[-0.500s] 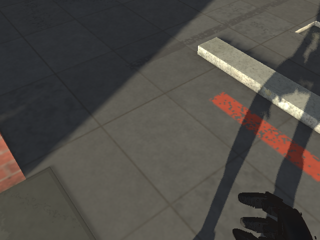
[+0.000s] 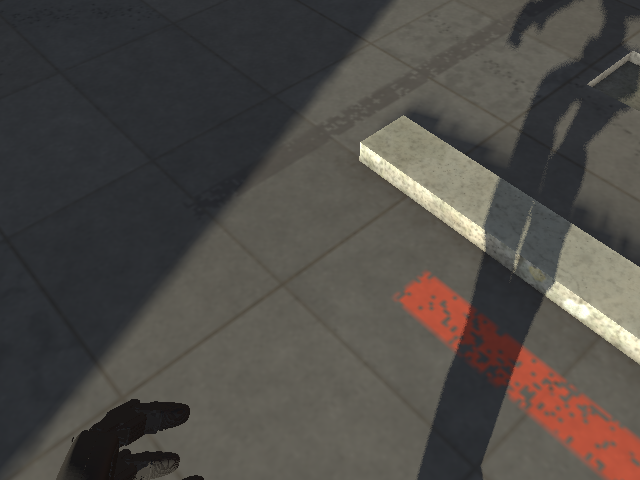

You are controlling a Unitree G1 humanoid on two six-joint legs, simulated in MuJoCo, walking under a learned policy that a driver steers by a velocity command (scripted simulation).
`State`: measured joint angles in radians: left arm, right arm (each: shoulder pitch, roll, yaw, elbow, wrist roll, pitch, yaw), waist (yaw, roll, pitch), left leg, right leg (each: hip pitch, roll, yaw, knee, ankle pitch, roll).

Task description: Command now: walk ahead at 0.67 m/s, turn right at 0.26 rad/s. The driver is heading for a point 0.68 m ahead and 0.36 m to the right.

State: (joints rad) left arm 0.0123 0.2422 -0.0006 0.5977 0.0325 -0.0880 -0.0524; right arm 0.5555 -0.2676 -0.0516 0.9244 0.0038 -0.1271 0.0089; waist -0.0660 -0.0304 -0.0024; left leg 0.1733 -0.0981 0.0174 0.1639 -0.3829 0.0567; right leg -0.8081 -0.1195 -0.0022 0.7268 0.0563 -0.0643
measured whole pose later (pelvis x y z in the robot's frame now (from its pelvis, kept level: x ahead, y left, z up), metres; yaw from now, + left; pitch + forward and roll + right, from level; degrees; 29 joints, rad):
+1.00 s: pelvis +0.35 -0.08 +0.00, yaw -52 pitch +3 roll +2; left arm 0.20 0.30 0.08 0.59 0.00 0.06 0.00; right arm 0.12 -0.31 -0.10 0.69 -0.01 0.01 -0.05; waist 0.00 0.03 0.04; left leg -0.48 0.11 0.06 0.84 -0.44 -0.07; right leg -0.40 -0.01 0.02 0.67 -0.35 -0.03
